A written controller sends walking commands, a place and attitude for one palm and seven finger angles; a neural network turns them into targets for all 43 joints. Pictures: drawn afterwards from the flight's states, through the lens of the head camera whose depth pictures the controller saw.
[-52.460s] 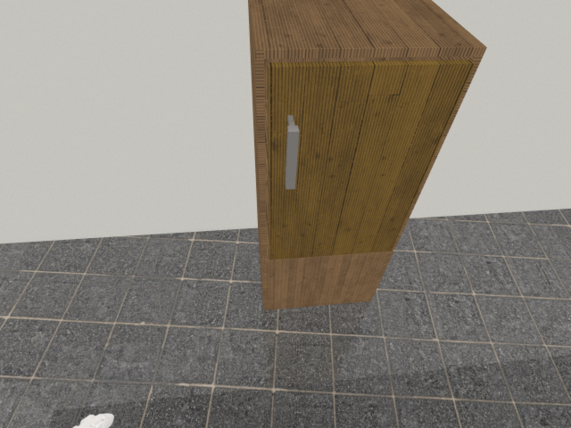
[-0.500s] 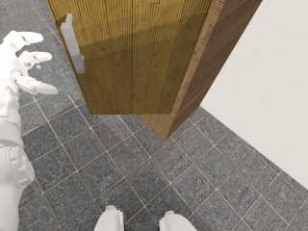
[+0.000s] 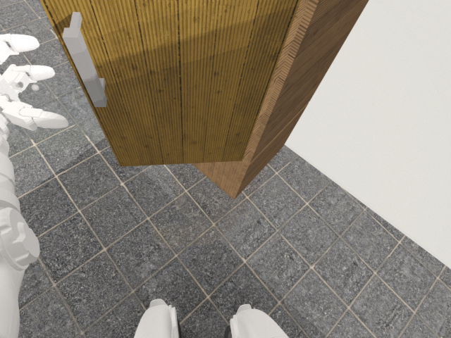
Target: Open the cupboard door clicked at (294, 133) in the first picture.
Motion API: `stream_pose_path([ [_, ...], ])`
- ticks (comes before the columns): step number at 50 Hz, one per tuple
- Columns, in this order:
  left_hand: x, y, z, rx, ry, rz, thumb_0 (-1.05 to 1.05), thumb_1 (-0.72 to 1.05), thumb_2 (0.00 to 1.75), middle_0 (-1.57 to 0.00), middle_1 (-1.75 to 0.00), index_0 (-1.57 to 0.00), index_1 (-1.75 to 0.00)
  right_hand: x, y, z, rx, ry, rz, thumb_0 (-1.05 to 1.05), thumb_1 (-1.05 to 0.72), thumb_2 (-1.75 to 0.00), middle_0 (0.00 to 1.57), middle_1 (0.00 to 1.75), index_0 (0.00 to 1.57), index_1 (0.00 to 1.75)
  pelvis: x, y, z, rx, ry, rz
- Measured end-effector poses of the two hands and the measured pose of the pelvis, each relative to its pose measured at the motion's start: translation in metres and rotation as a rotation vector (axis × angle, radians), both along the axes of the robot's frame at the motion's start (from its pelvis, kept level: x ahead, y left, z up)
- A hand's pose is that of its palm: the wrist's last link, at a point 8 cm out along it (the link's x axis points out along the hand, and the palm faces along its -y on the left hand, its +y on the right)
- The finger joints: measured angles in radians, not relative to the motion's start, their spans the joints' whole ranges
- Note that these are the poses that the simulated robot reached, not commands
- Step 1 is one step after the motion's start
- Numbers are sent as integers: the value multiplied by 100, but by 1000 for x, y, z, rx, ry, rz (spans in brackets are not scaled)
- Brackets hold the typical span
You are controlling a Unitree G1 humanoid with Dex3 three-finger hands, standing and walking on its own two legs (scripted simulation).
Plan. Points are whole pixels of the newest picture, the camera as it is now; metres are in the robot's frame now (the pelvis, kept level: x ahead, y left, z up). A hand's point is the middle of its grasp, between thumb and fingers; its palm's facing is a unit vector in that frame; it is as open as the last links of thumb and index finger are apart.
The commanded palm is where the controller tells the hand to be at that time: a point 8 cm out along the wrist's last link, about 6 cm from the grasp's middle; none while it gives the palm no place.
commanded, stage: move the hooked fingers beside the handle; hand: left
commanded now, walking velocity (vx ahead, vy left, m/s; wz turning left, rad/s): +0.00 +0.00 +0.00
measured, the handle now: (89, 64) +0.57 +0.19 +0.09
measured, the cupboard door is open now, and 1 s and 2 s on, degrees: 47 47 47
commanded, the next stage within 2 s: slide the fingers in behind the handle in 0.54 s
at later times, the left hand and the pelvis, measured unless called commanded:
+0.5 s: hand (35, 85) +0.51 +0.26 +0.10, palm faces +0.05 -1.00 +0.00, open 14.0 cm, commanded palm +0.50 +0.29 +0.09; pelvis -0.01 +0.01 -0.01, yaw +1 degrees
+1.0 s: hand (57, 84) +0.52 +0.23 +0.09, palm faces +0.04 -1.00 +0.02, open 14.0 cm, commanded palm +0.50 +0.27 +0.09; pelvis +0.00 +0.01 +0.00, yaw +0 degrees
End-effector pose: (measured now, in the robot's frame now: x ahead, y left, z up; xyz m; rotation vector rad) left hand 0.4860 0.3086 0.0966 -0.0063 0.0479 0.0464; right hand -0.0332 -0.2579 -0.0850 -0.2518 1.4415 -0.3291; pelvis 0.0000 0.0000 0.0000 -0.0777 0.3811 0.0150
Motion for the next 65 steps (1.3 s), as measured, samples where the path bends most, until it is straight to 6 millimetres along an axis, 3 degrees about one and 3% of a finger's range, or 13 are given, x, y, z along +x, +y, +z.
stream_pose_path([
  [7,-3,6,9,3,-26,-10,-1,-50,30,-29,-119,-30,-120,19,-4,1,-16,-25,33,0,-91,-89,21,30,20,30,2,2,1,-8,-8,19],
  [16,-2,-5,-7,-23,2,-39,-1,-50,30,-30,-119,-30,-120,36,-6,0,-33,-67,74,0,-91,-89,20,30,20,30,-2,6,-2,-10,-2,24],
  [21,2,-3,-5,-13,-37,-4,-1,-50,30,-30,-119,-30,-120,33,-4,-2,-34,-76,62,0,-91,-89,20,30,20,30,-5,6,-5,-11,4,17],
  [29,6,1,1,6,7,-12,-1,-50,30,-30,-119,-30,-120,12,5,-6,-8,-22,34,0,-91,-89,20,30,20,30,-6,7,-5,-14,6,20],
  [40,10,-13,-5,-9,-20,-35,-1,-50,30,-29,-119,-30,-120,-7,6,-3,-11,27,13,0,-91,-89,21,30,20,30,-6,7,-6,-14,16,14],
  [65,10,-46,-9,-8,-3,-28,-1,-50,30,-29,-119,-29,-120,19,-1,-10,20,-38,49,0,-91,-89,20,30,20,30,-3,0,-5,-4,3,26],
])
